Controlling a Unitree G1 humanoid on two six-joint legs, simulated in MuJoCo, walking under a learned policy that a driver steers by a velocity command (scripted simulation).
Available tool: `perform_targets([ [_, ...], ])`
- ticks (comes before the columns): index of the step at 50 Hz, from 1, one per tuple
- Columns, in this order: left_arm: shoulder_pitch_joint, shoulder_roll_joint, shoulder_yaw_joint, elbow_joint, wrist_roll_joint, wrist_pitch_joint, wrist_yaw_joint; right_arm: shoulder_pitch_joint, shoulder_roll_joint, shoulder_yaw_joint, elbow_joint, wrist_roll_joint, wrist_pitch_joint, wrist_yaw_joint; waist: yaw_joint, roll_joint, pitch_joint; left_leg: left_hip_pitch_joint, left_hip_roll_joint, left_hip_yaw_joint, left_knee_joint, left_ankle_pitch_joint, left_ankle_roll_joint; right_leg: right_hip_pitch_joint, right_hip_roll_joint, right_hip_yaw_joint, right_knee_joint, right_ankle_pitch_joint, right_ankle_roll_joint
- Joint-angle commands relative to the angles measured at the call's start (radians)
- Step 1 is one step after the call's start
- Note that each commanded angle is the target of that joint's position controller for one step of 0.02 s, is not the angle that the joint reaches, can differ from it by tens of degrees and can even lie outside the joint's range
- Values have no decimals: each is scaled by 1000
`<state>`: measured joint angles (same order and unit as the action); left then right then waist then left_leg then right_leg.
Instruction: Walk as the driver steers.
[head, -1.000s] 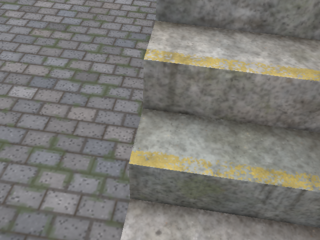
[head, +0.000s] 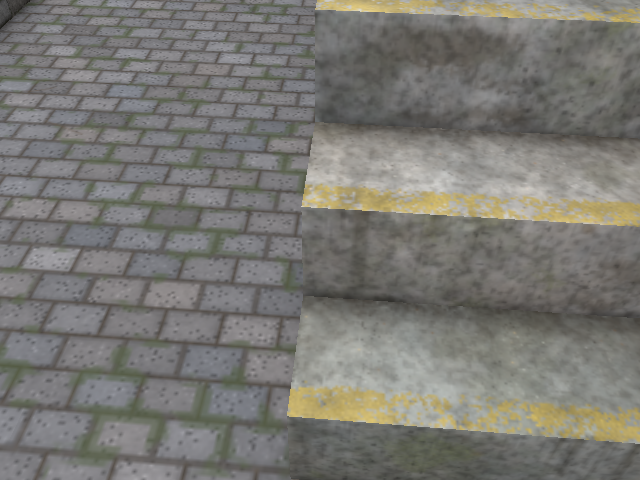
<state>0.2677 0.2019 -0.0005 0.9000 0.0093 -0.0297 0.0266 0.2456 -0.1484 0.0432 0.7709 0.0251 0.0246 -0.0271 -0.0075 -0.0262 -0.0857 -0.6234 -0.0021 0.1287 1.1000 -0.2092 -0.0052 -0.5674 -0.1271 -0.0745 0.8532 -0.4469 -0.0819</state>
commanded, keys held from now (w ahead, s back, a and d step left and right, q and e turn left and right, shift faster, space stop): w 1.00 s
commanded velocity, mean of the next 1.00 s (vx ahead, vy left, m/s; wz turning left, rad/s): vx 0.50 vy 0.00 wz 0.00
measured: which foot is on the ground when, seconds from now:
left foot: up 0.00-0.00, down 0.02-0.78, up 0.80-1.00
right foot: down 0.00-0.02, up 0.04-0.74, down 0.76-1.00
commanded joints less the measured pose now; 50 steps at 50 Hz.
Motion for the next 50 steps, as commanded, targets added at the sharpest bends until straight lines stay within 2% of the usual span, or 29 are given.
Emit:
perform_targets([
  [1, -180, 75, 16, -104, -15, -5, 18, 280, -64, -53, 104, 6, 15, 4, -134, -52, 12, 467, -39, 182, -417, 91, 35, -210, -52, 43, -42, -469, -78],
  [2, -161, -41, -8, -109, -20, 5, 4, 332, -54, -56, 136, -3, -1, 35, -139, 189, 70, 481, 37, -22, -558, -81, 74, -280, 60, -70, 520, -293, -33],
  [3, -138, -163, -34, -136, -37, -8, -17, 284, -16, -29, 104, -70, -42, 59, -104, 237, 105, 448, 71, -228, -423, 54, 26, -444, 183, 186, 1091, -65, -25],
  [4, 30, -276, -59, -168, -70, -32, -40, 202, -102, -30, 56, -116, -82, 52, 40, 333, 24, 418, 346, -977, -771, -354, 86, -674, 286, 382, 1397, 147, -21],
  [5, 26, -149, -43, -156, -84, -53, -46, 234, -89, -32, 77, -71, -89, 40, 47, 105, 116, 432, 411, -1035, -898, -578, 74, -796, 237, 385, 1445, 267, -25],
  [6, -84, -95, -52, -202, -67, -52, -46, 182, -86, -27, 76, -54, -76, 32, 43, 39, 208, 359, 360, -854, -813, -375, 94, -784, 220, 327, 1468, 302, -1],
  [7, -136, -46, -45, -207, -44, -49, -43, 163, -60, -24, 74, -43, -88, 27, 33, -16, 200, 360, 294, -722, -786, -418, 77, -765, 184, 305, 1305, 301, 1],
  [9, -143, 12, -23, -181, -21, -40, -47, 171, -3, -6, 106, -55, -113, 14, 36, 20, 126, 327, 225, -590, -778, -411, 108, -632, 164, 235, 1182, 315, 9],
  [10, -128, 15, -18, -157, -29, -35, -48, 200, -19, -11, 124, -49, -125, 9, 32, 31, 139, 328, 213, -552, -797, -381, 124, -607, 165, 219, 1130, 325, 9],
  [11, -127, 9, -16, -137, -37, -32, -46, 231, -42, -17, 144, -46, -133, 4, 22, 24, 148, 342, 208, -531, -815, -339, 136, -598, 164, 199, 1078, 330, 13],
  [14, -107, -71, -20, -95, -64, -7, -35, 349, 15, 7, 203, -77, -116, 9, -15, 12, 159, 451, 206, -471, -765, -185, 165, -708, 213, 188, 1295, 287, 16],
  [19, -127, -102, -25, -93, -62, -8, -60, 395, 21, 8, 227, -77, -101, -6, -36, 67, 168, 571, 216, -407, -772, -153, 137, -869, 238, 194, 1367, 280, 23],
  [21, -180, -142, -42, -115, -54, -15, -60, 416, 47, 19, 245, -95, -96, -3, -47, 100, 197, 625, 246, -420, -751, -109, 138, -1020, 254, 201, 1565, 214, 16],
  [25, -170, -138, -50, -113, -59, -22, -59, 400, 56, 16, 264, -87, -89, -1, -37, 82, 222, 581, 232, -356, -773, -106, 107, -1075, 231, 189, 1534, 249, 29],
  [29, -347, -140, -75, -217, -53, -17, -41, 410, 52, 13, 291, -68, -80, -20, -48, 125, 262, 460, 225, -328, -923, -113, 130, -1017, 173, 43, 1310, 286, 62],
  [30, -363, -139, -84, -235, -57, -12, -33, 415, 20, 1, 299, -43, -80, -32, -39, 146, 262, 492, 262, -338, -1017, -15, 149, -996, 128, -12, 1230, 212, 64],
  [32, -227, -143, -83, -197, -54, 0, -39, 408, 37, 9, 328, -53, -55, -28, 31, 148, 202, 612, 230, -242, -913, 367, 149, -919, 118, -50, 1344, 182, 29],
  [34, -184, -82, -58, -197, -55, -24, -64, 279, 15, 15, 292, -36, -53, -16, 106, 139, 127, 576, 184, -44, -869, 1120, 96, -548, 144, -174, 1031, 102, -45],
  [36, -218, -53, -35, -234, -14, -26, -63, 314, -80, -6, 271, -23, -52, -22, 154, 193, -9, 484, 233, -77, -796, 2005, 137, -11, 237, -216, 750, -37, -72],
  [37, -143, -1, -22, -224, -21, -20, -67, 281, -176, -22, 243, -35, -69, -16, 215, 350, 16, 577, 296, -125, -677, 2134, 177, 35, 226, -124, 518, -89, -99],
  [38, -66, 29, -13, -192, -13, -15, -71, 227, -188, -32, 206, -29, -69, -14, 238, 386, 20, 653, 273, -116, -540, 2147, 191, 83, 251, -86, 287, -77, -119],
  [39, -27, 7, -4, -126, 32, -34, -68, 420, -65, -45, 217, -12, -74, -2, 109, 92, -23, 140, 143, -194, -180, 1991, 105, 515, 139, 249, 316, -51, -274],
  [40, 191, 41, -3, -65, 29, -28, -64, 308, -83, -33, 188, 12, -115, 32, 217, -132, -167, 171, 14, -205, 140, 612, 149, 510, -48, 584, -123, -143, -370],
  [41, 95, 48, -1, -64, 51, -22, -57, 226, -43, -46, 131, 32, -126, 44, 103, -187, -228, 188, -102, -329, 414, 147, 127, 340, -85, 719, -263, -304, -367],
  [42, 48, 7, -22, -36, 31, -22, -75, 80, -76, -62, 25, 29, -106, 46, 61, -79, -71, 137, -107, -259, 514, 53, 163, 108, 6, 548, -250, -358, -282],
  [43, -47, -67, -42, -23, 37, -24, -75, 30, -26, -59, -25, 22, -88, 42, -7, -68, 29, 65, -88, -232, 562, -51, 170, -86, -2, 420, -185, -394, -227],
  [45, -205, -104, -62, -46, 21, -53, -60, 94, -17, -53, -43, -4, -56, 35, -105, -24, 89, 111, -43, -151, 573, -96, 128, -329, 32, 212, -96, -289, -150],
  [48, -157, -39, -44, -55, 15, -79, -37, 63, -14, -39, -85, -24, -58, 29, -87, 10, 136, -32, -50, -165, 542, -86, 104, -271, -5, 267, -137, -297, -188],
  [50, -90, 0, -30, -78, 11, -85, -30, 12, -34, -34, -130, -11, -73, 36, -43, -10, 119, -68, -27, -141, 380, -169, 87, -176, -1, 321, -124, -268, -203],
])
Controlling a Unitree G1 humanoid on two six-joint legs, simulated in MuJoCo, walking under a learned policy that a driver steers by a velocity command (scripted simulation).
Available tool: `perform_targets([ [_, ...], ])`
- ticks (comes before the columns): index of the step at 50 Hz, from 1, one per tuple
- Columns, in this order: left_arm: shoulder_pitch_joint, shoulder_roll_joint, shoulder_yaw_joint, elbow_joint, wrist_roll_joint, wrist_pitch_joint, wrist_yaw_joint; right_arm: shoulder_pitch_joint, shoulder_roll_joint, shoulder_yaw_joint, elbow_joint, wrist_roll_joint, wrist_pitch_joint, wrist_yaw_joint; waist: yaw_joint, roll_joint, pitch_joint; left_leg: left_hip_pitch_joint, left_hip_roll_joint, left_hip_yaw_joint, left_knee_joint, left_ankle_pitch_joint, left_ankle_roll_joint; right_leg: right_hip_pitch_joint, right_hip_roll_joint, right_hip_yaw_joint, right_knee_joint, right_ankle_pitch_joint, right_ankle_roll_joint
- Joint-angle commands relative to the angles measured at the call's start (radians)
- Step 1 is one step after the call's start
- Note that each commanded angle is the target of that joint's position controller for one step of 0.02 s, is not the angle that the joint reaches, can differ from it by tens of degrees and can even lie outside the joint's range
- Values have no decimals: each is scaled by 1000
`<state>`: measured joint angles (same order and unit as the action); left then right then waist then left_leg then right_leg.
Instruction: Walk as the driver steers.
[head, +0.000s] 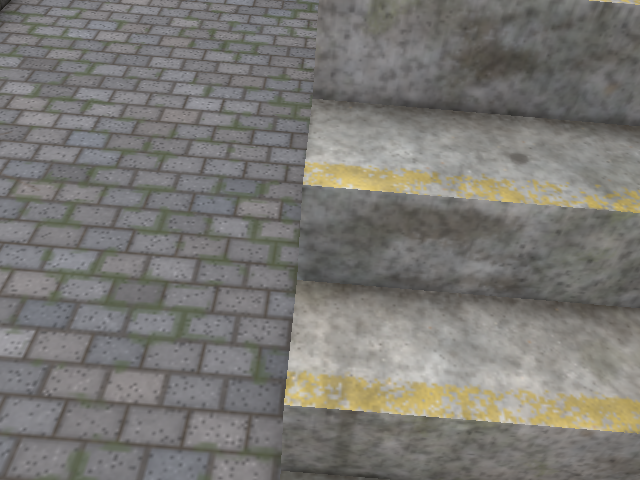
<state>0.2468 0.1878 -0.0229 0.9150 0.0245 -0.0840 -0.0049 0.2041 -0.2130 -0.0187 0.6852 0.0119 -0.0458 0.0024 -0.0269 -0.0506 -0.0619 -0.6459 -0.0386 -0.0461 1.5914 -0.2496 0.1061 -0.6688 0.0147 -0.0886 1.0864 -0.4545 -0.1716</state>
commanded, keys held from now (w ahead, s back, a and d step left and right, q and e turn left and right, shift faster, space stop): w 1.00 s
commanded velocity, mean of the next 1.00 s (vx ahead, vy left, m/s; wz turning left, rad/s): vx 0.28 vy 0.16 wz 0.00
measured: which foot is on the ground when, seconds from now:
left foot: up 0.00-0.34, down 0.36-0.80, up 0.82-1.00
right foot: down 0.00-0.14, up 0.16-0.84, down 0.86-1.00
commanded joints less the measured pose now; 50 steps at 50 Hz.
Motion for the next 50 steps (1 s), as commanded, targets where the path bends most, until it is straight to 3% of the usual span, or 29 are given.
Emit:
perform_targets([
  [1, -52, 27, 5, -87, -22, -35, 14, 113, -7, 15, -14, 17, -6, 17, -33, 43, 35, 2, 44, 10, -233, -19, -20, -60, -142, 369, -305, -300, -97],
  [5, -68, 89, 29, -146, -36, -15, 36, 97, -24, 12, -12, 34, 9, 28, 6, -47, -27, 169, 79, 96, -671, 242, -12, -67, -143, 381, -181, -374, -44],
  [6, -131, 94, 31, -161, -45, -3, 44, 178, -17, 7, 15, 45, 14, 31, -53, -78, -75, 236, 93, 91, -850, 359, 5, -23, -135, 314, -72, -358, -9],
  [7, -219, 77, 23, -182, -47, 8, 53, 292, -14, 5, 60, 56, 17, 39, -128, -114, -140, 251, 121, 89, -1044, 537, 22, 93, -138, 208, 85, -293, 32],
  [10, -301, 8, 4, -284, -20, 16, 34, 323, -21, 5, 154, 35, 18, 51, -120, -123, -239, 439, 143, 161, -1235, 996, 44, 65, -132, 85, 344, -196, 106],
  [12, -394, -81, -23, -377, -2, 14, 24, 380, -15, 15, 234, 18, 12, 46, -132, -46, -262, 520, 223, 133, -1371, 1131, 82, 49, -139, 63, 558, -194, 171],
  [15, -292, -190, -28, -398, -63, 38, 15, 279, -25, 40, 333, -18, 15, 68, 13, 184, -103, 506, 348, 62, -1678, 1387, 62, -47, -9, -100, 1269, -455, 282],
  [16, -395, -234, -37, -449, -98, 36, 31, 335, -40, 47, 350, -26, 28, 71, 0, 144, -56, 489, 376, 57, -1634, 1429, 53, -153, -2, -91, 1520, -489, 284],
  [17, -404, -139, -7, -412, -114, 52, 96, 428, -144, 21, 395, -55, 101, 86, -11, 306, 33, 463, 380, 39, -1624, 1809, 101, -209, 49, -82, 1677, -488, 289],
  [18, -429, -173, 1, -419, -105, 50, 123, 408, -158, 31, 390, -45, 136, 92, 20, 388, 72, 553, 297, -7, -1289, 2098, 48, -520, 86, -182, 1935, -634, 311],
  [19, -470, -231, -21, -457, -62, 72, 117, 417, -164, 13, 398, -22, 137, 90, 24, 623, 266, 431, 98, 72, -1178, 2036, -89, -726, 77, -265, 2101, -674, 291],
  [20, -474, -221, -36, -496, -31, 55, 118, 453, -243, -27, 379, -25, 127, 70, 5, 735, 319, 413, 111, -47, -1118, 1781, -50, -823, -13, -220, 2065, -621, 319],
  [21, -521, -239, -39, -510, -35, 44, 119, 415, -201, -25, 347, -27, 143, 37, 0, 602, 296, 401, 146, -177, -1139, 1326, -8, -920, -69, -132, 2073, -516, 315],
  [22, -434, -251, -44, -504, -56, 39, 126, 300, -264, -33, 275, -82, 147, 7, 46, 478, 164, 336, 303, -458, -1278, 716, 143, -825, -125, -52, 1961, -350, 318],
  [23, -431, -234, -33, -518, -76, 57, 143, 228, -309, -42, 222, -87, 140, -31, 30, 438, 120, 304, 389, -689, -1456, 276, 178, -814, -131, -17, 1948, -319, 317],
  [25, -477, -156, 2, -444, -66, 92, 165, 294, -141, 11, 192, -45, 166, -81, -80, 132, 79, 485, 297, -505, -1430, -157, 54, -894, -72, -5, 1933, -163, 308],
  [27, -423, -174, -4, -406, -30, 99, 166, 329, -128, 18, 175, -13, 188, -95, -94, 183, 56, 511, 242, -416, -1411, -255, -16, -925, -54, -6, 1974, -112, 306],
  [28, -389, -166, -2, -384, -45, 91, 160, 374, -106, 22, 181, -2, 193, -106, -98, 216, 63, 517, 217, -377, -1407, -274, -80, -900, -54, 3, 1942, -95, 293],
  [31, -249, -136, 16, -357, -50, 87, 149, 274, -88, 27, 112, -34, 186, -104, -36, 201, 49, 390, 161, -331, -1420, -240, -131, -709, -34, -24, 1862, 11, 289],
  [35, -103, -106, 22, -329, -22, 101, 147, 202, -91, 24, 21, -16, 178, -120, -16, 236, 45, 378, 105, -305, -1526, -233, -207, -497, 23, -66, 1617, -40, 241],
  [40, 175, 59, 33, -272, 32, 94, 119, -53, -179, -40, -147, 38, 180, -167, 163, 323, 70, 195, 35, -117, -1686, -77, -379, 271, 85, -19, 197, -235, 53],
  [41, 247, 148, 54, -231, 118, 70, 91, -76, -195, -105, -190, 61, 205, -166, 152, 31, 118, -182, -219, -26, -1243, -213, -523, 573, -8, 72, -184, -233, -62],
  [42, -214, 200, 97, -349, 139, -4, 34, 330, -25, -64, -108, 80, 195, -155, -51, -988, -117, -448, -176, -420, 143, -616, -335, 275, -670, 1061, -536, -154, -276],
  [43, -618, -64, 10, -512, 135, -50, 37, 499, -102, -59, -66, 33, 120, -123, -207, -637, -251, -221, 41, -721, 481, -562, -197, -173, -619, 905, -146, -25, -133],
  [44, -416, -90, 6, -472, 30, -4, 67, 364, -208, -27, -107, -93, 103, -63, -162, -317, -341, 209, 100, -509, 448, -363, -150, -361, -294, 448, 162, 65, 106],
  [45, -242, 40, 9, -421, -20, 25, 96, 390, -217, -31, -67, -81, 117, -8, -161, -25, -440, 339, 57, -270, 466, 14, -162, -332, -301, 475, 29, -97, 127],
  [47, -410, 71, 18, -453, 0, 46, 140, 476, -167, -19, -16, 6, 156, 35, -292, -11, -235, 460, -17, 52, 422, 171, -216, -455, -149, 112, -16, -211, 202],
  [48, -398, 77, 30, -467, -4, 52, 141, 446, -165, -3, -1, 34, 177, 34, -269, 43, -111, 384, 28, 85, 88, 107, -188, -397, -126, 37, 27, -216, 227],
  [50, -299, 114, 74, -452, 25, 59, 147, 164, -166, 18, -42, 22, 191, 32, -63, 142, 146, 210, 120, 38, -600, -143, -62, -340, -196, 115, 158, -158, 215],
])
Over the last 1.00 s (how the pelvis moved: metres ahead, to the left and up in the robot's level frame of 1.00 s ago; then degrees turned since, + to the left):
0.25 0.01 0.16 -1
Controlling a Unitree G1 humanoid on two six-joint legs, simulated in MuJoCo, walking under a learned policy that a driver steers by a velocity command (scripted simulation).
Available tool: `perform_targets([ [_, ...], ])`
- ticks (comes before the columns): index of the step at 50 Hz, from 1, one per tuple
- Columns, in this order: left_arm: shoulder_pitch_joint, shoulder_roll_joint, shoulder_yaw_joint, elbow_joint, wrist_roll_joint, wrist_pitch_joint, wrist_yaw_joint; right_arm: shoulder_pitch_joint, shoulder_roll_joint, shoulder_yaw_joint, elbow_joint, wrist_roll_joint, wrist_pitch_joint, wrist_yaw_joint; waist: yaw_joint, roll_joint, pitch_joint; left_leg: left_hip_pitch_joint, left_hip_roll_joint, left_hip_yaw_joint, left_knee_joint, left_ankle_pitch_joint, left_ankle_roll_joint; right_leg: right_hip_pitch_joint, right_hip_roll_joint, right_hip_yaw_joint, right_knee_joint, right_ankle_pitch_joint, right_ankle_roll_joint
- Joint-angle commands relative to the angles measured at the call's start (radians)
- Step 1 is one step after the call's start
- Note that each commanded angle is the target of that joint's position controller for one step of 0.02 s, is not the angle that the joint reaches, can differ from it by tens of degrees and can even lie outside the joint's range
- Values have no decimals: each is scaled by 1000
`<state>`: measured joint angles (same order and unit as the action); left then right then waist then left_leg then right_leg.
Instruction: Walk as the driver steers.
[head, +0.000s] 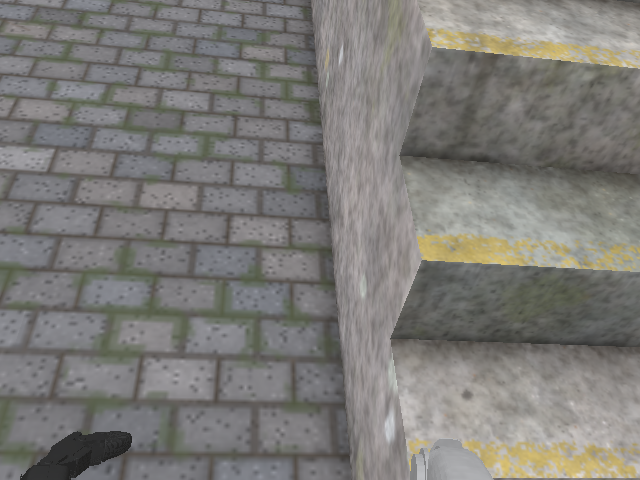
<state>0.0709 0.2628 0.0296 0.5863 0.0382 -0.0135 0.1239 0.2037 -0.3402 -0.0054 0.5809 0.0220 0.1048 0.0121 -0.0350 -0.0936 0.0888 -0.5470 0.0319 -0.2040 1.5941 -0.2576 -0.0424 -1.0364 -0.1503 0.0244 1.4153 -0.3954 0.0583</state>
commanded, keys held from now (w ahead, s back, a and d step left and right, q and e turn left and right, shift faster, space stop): w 0.32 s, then no key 0.58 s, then e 0.10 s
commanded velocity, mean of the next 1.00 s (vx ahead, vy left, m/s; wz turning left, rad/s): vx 0.18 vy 0.08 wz -0.01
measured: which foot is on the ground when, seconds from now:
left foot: up 0.00-0.04, down 0.06-0.34, up 0.36-0.70, down 0.72-1.00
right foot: down 0.00-0.04, up 0.06-0.32, down 0.34-0.72, up 0.74-1.00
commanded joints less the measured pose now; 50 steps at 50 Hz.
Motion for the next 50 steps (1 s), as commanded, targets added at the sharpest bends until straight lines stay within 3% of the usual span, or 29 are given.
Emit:
perform_targets([
  [1, -126, 42, 30, -107, 13, 0, 29, 132, -8, 15, 67, 0, 37, 37, -37, 187, 24, 184, 48, 269, -883, -36, 133, 10, 2, -41, -122, -184, 1],
  [3, -17, -44, 30, -18, -27, 27, 26, 108, 67, 36, 106, -26, 5, 79, -15, 414, -21, 198, 40, 359, -1082, 142, 208, 39, 174, -255, 571, -270, 26],
  [4, 41, -132, 27, -42, -64, 57, 30, -10, 42, 64, 74, -67, -12, 99, 116, 528, 44, -47, 53, 195, -964, 426, 223, -46, 291, -165, 1185, -326, 71],
  [5, 74, -103, 12, -71, -125, 47, 26, -8, -20, 53, 69, -31, -6, 92, 175, 445, 170, -378, 168, 55, -1197, 126, 204, -11, 328, 55, 1305, -239, 67],
  [6, 125, -144, -14, -108, -126, 38, 32, -123, -219, 14, 46, -3, 2, 75, 237, 673, 281, -613, 368, -265, -1514, -687, 223, 32, 239, 125, 1415, -156, 88],
  [7, 70, 72, 21, -85, -121, 26, 17, -245, -177, 10, 10, 2, -9, 36, 194, 529, 407, -701, 266, -294, -1558, -793, 179, 145, 210, 103, 1051, 56, 94],
  [8, 19, 136, 47, -56, -94, 29, 4, -207, -169, 3, 28, -42, -20, -16, 126, 404, 339, -565, 274, -340, -1523, -699, 207, 244, 194, 82, 992, 137, 108],
  [10, 0, 154, 56, -54, -67, 55, -9, -231, -176, 10, 0, -71, -13, -94, 96, 306, 160, -184, 300, -370, -1401, -638, 226, 231, 173, 56, 767, 117, 101],
  [12, 71, 152, 57, -32, -67, 59, -35, -214, -140, 2, -17, -58, -11, -142, 119, 259, 20, -36, 234, -242, -1305, -535, 188, 400, 145, 3, 385, 125, 41],
  [14, 226, 81, 36, 18, -58, 60, -62, -162, -89, -18, -18, -29, -15, -148, 142, 264, -50, -1, 149, -93, -1237, -458, 136, 611, 68, -51, -203, 51, -55],
  [15, 264, 35, 18, 55, -44, 61, -82, -53, -43, -26, -1, -9, -22, -141, 80, 218, -39, 45, 120, -24, -1126, -387, 135, 655, 44, -55, -433, -84, -98],
  [16, 362, -23, -9, 113, -23, 66, -99, 28, 22, -24, -4, 9, -28, -130, 32, 137, -14, 46, 71, 30, -1002, -294, 120, 712, 69, -118, -645, -190, -131],
  [17, 531, -48, -21, 190, 27, 81, -119, -114, 95, -17, -43, -23, -65, -105, 112, -76, -46, -9, -18, 104, -802, -487, 31, 798, 213, -440, -798, -176, -152],
  [18, 531, -153, -46, 209, 9, 58, -140, -89, 212, 12, -32, 3, -62, -68, 86, -370, -32, -38, -118, 247, -77, -450, 75, 645, 165, -275, -793, -146, -191],
  [19, 447, -191, -80, 146, -5, 20, -150, -61, 283, 17, -64, 7, -66, -33, -52, -367, 26, -462, -207, 120, 297, -409, 107, 613, 129, -27, -555, 238, -243],
  [20, 434, 48, -17, 174, -73, -1, -180, 9, 222, 22, -93, -1, -103, -12, -85, -383, -15, -722, -175, -8, 196, -372, 105, 676, -146, 584, -1057, -50, -399],
  [21, 427, 164, 26, 133, -80, -31, -161, -203, 138, 20, -158, 46, -139, -17, -3, -213, 171, -850, -36, -87, 71, -222, 115, 633, -311, 1053, -1432, -828, -448],
  [22, 281, 135, 14, 122, -29, -36, -128, -299, 44, -8, -151, 56, -141, -27, -20, 47, 252, -837, -12, -127, 5, -33, 93, 625, -327, 1033, -1406, -885, -384],
  [23, 205, 145, 13, 130, 4, -30, -96, -259, 10, -21, -104, 40, -124, -31, -28, 150, 229, -725, -8, -87, -37, 37, 37, 605, -293, 873, -1298, -719, -340],
  [26, 231, 127, 7, 173, -12, -22, -52, -159, 34, -39, -39, -7, -89, -33, 9, 71, 116, -324, 4, 127, -160, 196, -57, 510, -129, 397, -1174, -402, -303],
  [29, 365, 63, -8, 228, -52, -9, -48, -225, 139, -10, -47, -4, -98, -20, 93, 52, 48, -68, 20, 238, -498, 190, -47, 579, -37, 146, -1146, -89, -254],
  [35, 382, 53, -5, 248, -61, 16, -62, -24, 97, -31, 32, -2, -124, -7, 54, -9, -56, 305, -48, 263, -1209, -31, 50, 798, -33, 96, -948, 54, -212],
  [36, 403, 27, -11, 249, -47, 12, -69, 38, 50, -43, 42, -3, -131, -9, 53, 62, -127, 473, 32, 141, -1219, 108, 58, 733, 13, 43, -789, 110, -173],
  [37, 431, -62, -33, 218, -7, -4, -81, 98, -39, -57, 32, -20, -121, -14, 86, 322, -229, 656, 241, -77, -1111, 569, 114, 512, 94, -29, -532, -155, -111],
  [38, 387, -34, -17, 200, -52, -7, -76, 162, -31, -58, 44, -45, -135, 2, 30, 457, -268, 567, 375, -328, -1279, 367, 260, 415, 130, 17, -475, -202, -77],
  [39, 296, 46, 9, 203, -64, 5, -71, 132, 24, -43, 39, -52, -152, 13, 19, 319, -182, 491, 340, -320, -1329, 199, 282, 414, 99, 51, -348, -189, -67],
  [41, 218, 12, 16, 217, -54, 38, -70, -26, 49, -33, 9, -48, -155, 8, 60, 206, -117, 344, 232, -156, -1357, -9, 208, 436, 68, 63, -314, -75, -63],
  [46, 247, -4, 24, 275, -35, 32, -74, -43, 103, -22, 54, -51, -158, -25, 89, 193, -122, 237, 120, 33, -1378, 34, 191, 636, 69, 38, -558, 113, -22],
  [50, 118, 69, 33, 220, -50, 20, -78, -38, 16, -52, 58, -45, -135, -50, 39, 215, -106, 292, 191, -19, -1361, -87, 250, 628, 90, -8, -667, 30, -27],
])
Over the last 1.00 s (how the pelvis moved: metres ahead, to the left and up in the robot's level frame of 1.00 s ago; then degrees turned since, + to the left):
-0.36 0.29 -0.32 -5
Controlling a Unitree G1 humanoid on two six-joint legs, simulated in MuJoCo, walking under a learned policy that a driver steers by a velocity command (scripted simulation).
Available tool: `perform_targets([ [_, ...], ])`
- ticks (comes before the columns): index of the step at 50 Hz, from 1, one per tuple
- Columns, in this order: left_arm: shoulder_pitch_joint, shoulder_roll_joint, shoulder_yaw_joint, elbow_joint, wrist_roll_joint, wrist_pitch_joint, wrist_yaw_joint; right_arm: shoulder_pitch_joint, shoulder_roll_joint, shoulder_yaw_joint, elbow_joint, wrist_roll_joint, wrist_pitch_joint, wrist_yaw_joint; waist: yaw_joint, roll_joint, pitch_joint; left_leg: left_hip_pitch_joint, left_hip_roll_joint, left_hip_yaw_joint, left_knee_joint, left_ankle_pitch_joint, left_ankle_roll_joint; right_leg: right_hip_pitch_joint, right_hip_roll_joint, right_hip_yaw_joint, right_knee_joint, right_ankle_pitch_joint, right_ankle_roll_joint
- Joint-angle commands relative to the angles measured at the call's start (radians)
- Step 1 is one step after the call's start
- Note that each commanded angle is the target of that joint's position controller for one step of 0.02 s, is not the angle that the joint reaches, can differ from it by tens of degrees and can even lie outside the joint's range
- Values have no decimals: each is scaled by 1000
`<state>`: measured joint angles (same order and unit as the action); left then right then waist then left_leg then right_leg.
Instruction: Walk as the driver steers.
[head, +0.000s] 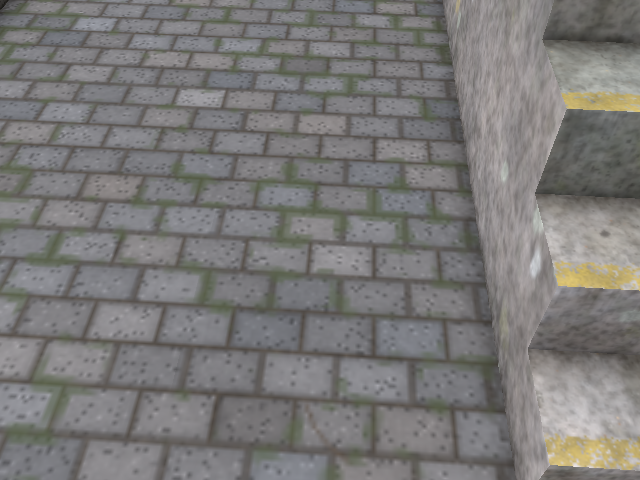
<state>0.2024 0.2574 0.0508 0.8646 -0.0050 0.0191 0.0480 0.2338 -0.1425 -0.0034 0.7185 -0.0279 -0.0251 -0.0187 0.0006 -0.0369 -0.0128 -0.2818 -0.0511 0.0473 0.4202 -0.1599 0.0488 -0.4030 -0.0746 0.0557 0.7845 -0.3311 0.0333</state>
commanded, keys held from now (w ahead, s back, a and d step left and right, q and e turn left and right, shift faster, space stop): e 0.16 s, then w+e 0.68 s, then w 0.16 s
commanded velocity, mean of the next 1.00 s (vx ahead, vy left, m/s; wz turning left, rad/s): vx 0.31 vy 0.00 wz -0.48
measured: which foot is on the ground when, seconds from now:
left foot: down 0.00-0.12, up 0.14-0.44, down 0.46-0.90, up 0.92-1.00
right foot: up 0.00-0.10, down 0.12-0.46, up 0.48-0.88, down 0.90-1.00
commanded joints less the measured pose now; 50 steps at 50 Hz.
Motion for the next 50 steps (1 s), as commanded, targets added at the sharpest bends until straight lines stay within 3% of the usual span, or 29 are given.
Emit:
perform_targets([
  [1, -29, 83, 14, -70, -10, -13, -4, -73, -195, -61, -83, 11, 2, -26, -1, 158, 4, 33, 294, -283, -184, -211, 168, -13, 16, -51, -50, -51, -15],
  [5, -8, 86, 19, -82, -4, -9, -19, -78, -213, -80, -81, 36, 24, -45, 23, 122, 2, 18, 278, -213, -102, -149, 111, 74, 38, -79, -240, 85, -110],
  [6, 7, 114, 26, -88, 1, -8, -21, -78, -195, -79, -85, 32, 24, -48, 23, 73, -9, -7, 231, -145, -4, -114, 60, 116, -4, -2, -307, 194, -149],
  [7, 12, 208, 51, -91, -4, -4, -14, -60, -143, -70, -116, 13, 20, -46, -29, -137, -33, -76, 83, 24, 180, -135, -22, 144, -133, 218, -364, 324, -233],
  [8, 16, 213, 58, -113, -10, -8, -13, -156, -135, -67, -139, 6, 17, -49, 32, -223, -12, -207, -15, 45, 306, -211, -62, 182, -209, 377, -452, 315, -330],
  [9, 72, 199, 59, -116, 6, -24, -11, -221, -150, -71, -162, 12, 13, -42, 80, -211, -44, -321, -20, -31, 515, -402, -60, 260, -257, 466, -509, 189, -380],
  [10, 73, 186, 57, -123, 10, -43, -12, -204, -154, -77, -154, 26, 10, -26, 64, -141, -57, -385, 8, -97, 633, -406, -50, 293, -247, 483, -530, -6, -372],
  [12, 3, 157, 51, -152, -21, -59, -15, -179, -177, -84, -142, 30, -1, -3, 23, -72, -26, -434, 61, -114, 573, -270, -36, 290, -193, 430, -555, -232, -302],
  [16, 17, 158, 54, -163, -21, -50, -8, -239, -134, -70, -161, 33, -43, 21, 40, -89, -33, -245, 12, -51, 320, -179, -53, 216, -95, 319, -545, -139, -266],
  [20, 15, 183, 61, -181, -29, -49, -22, -184, -164, -83, -155, 59, -63, 30, 5, -120, -21, -26, -15, -40, 75, -163, -43, 108, -74, 365, -511, -186, -267],
  [22, -2, 150, 51, -195, -29, -43, -26, -102, -182, -98, -129, 61, -68, 23, -39, -102, -27, 167, 7, -38, -69, -40, -27, 16, -16, 353, -438, -188, -225],
  [23, -27, 104, 40, -211, -25, -48, -29, 2, -212, -110, -112, 55, -69, 12, -84, -61, -64, 356, 98, -109, -60, -62, -3, -129, 27, 312, -304, -209, -177],
  [24, -41, 10, 14, -239, -27, -58, -37, 123, -278, -123, -101, 24, -66, -1, -115, 150, -128, 534, 324, -379, -132, -277, 72, -323, 127, 158, 19, -223, -109],
  [25, -91, 65, 24, -298, -39, -78, -41, 140, -332, -140, -90, -1, -74, 11, -95, 281, -46, 465, 514, -711, -240, -504, 204, -534, 109, 120, 201, -228, -102],
  [26, -92, 129, 42, -284, -44, -82, -46, 92, -265, -123, -96, 14, -82, 9, -65, 206, 29, 428, 494, -671, -254, -551, 220, -587, 45, 142, 322, -156, -102],
  [27, -67, 145, 50, -258, -39, -81, -51, 52, -217, -109, -102, 26, -86, 7, -46, 176, 58, 414, 426, -551, -255, -456, 182, -598, 37, 136, 377, -67, -96],
  [30, -62, 104, 46, -232, -19, -79, -62, 3, -183, -93, -94, 17, -90, 14, -24, 114, 69, 316, 318, -260, -256, -27, 112, -539, 1, 113, 434, 108, -71],
  [35, -163, 59, 25, -268, -15, -75, -74, 24, -220, -99, -51, 11, -88, 5, -48, 116, 70, 242, 266, -30, -268, 208, 105, -447, -13, 20, 231, 276, -13],
  [37, -231, 33, 11, -290, -19, -79, -89, 39, -246, -105, -34, 25, -82, -1, -69, 126, 81, 221, 263, 28, -275, 210, 95, -368, -13, -27, 76, 330, -18],
  [40, -274, 49, 11, -309, -26, -78, -110, 61, -288, -118, -14, 45, -77, -3, -72, 120, 91, 272, 297, 70, -251, 265, 82, -289, 3, -81, -62, 276, -58],
  [42, -248, 84, 25, -314, -24, -73, -112, 60, -314, -125, -7, 50, -69, -3, -35, 150, 46, 332, 316, 102, -145, 603, 64, -191, 60, -131, -113, 191, -110],
  [43, -170, 103, 36, -295, -17, -64, -107, 72, -318, -124, -1, 58, -61, 0, 10, 187, -14, 334, 318, 117, -28, 827, 57, -62, 113, -165, -102, 120, -136],
  [44, -1, 149, 62, -252, -17, -58, -103, 55, -318, -120, -5, 66, -55, 0, 108, 176, -95, 288, 297, 143, 159, 914, 37, 155, 154, -173, -183, 169, -179],
  [45, 147, 216, 93, -218, -19, -58, -90, 74, -294, -108, -15, 61, -61, -8, 176, 117, -164, 107, 269, 145, 387, 751, 7, 428, 138, -98, -218, 246, -217],
  [46, 171, 344, 104, -218, 13, -66, -71, 121, -161, -68, -85, 15, -71, -4, 75, -235, -243, -314, 112, 119, 836, -226, -73, 778, -158, 331, -197, 668, -355],
  [47, 266, 263, 81, -212, 8, -80, -70, 179, -178, -47, -49, 34, -99, 13, 106, -180, -527, -420, 40, -113, 1034, -466, -64, 900, -305, 723, -367, 252, -475],
  [48, 240, 216, 69, -211, 2, -88, -72, 46, -255, -71, -75, 78, -109, 20, 143, -75, -388, -515, 83, -151, 1041, -348, -44, 811, -257, 629, -443, 74, -405],
  [49, 147, 192, 61, -214, -16, -97, -72, -34, -238, -59, -107, 75, -112, 12, 108, -25, -228, -536, 131, -126, 954, -240, -23, 630, -225, 502, -477, 48, -360],
  [50, 56, 162, 46, -223, -17, -105, -71, -63, -231, -55, -105, 46, -106, 1, 62, 45, -138, -472, 179, -121, 881, -166, -22, 447, -199, 417, -498, 136, -329],
])
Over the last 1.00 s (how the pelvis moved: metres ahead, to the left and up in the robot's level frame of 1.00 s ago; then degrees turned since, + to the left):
-0.35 0.17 -0.01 4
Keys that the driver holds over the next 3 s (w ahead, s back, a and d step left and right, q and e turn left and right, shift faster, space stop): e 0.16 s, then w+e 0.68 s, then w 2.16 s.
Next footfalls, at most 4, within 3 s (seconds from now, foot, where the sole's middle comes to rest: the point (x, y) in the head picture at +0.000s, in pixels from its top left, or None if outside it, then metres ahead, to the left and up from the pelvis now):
0.12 right None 0.03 -0.12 -0.77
0.46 left None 0.10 0.10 -0.77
0.90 right None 0.28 -0.27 -0.77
1.38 left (437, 461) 0.56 -0.22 -0.77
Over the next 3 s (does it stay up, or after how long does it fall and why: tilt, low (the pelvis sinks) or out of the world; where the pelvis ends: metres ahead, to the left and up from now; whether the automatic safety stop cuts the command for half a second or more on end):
stays up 0.42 -0.58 0.17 its command is cut before an obstacle after 1.6 s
